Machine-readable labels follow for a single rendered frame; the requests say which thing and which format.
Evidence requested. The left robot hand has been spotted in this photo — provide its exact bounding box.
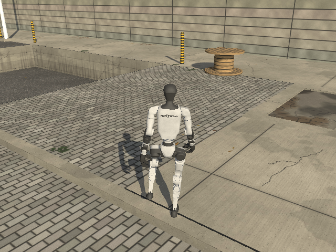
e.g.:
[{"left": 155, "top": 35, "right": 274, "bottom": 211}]
[{"left": 140, "top": 154, "right": 152, "bottom": 168}]

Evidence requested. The right robot forearm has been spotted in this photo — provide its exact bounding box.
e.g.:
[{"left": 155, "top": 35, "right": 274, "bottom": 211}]
[{"left": 187, "top": 129, "right": 195, "bottom": 146}]

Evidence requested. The left robot forearm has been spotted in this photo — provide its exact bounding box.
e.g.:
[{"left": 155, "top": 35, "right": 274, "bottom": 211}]
[{"left": 141, "top": 129, "right": 151, "bottom": 155}]

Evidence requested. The left robot shin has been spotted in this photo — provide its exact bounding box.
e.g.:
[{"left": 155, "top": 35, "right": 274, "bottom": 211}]
[{"left": 149, "top": 161, "right": 156, "bottom": 193}]

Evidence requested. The robot right upper arm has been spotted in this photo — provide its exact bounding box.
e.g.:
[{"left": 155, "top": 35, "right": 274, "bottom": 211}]
[{"left": 181, "top": 107, "right": 192, "bottom": 135}]

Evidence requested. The right robot hand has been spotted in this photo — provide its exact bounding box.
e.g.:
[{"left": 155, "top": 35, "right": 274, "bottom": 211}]
[{"left": 183, "top": 143, "right": 195, "bottom": 153}]

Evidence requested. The robot left upper arm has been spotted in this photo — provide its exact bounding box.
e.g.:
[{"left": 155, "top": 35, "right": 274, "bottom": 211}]
[{"left": 146, "top": 106, "right": 159, "bottom": 136}]

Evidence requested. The robot right thigh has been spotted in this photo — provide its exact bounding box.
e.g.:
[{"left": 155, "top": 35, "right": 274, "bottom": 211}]
[{"left": 173, "top": 147, "right": 186, "bottom": 185}]

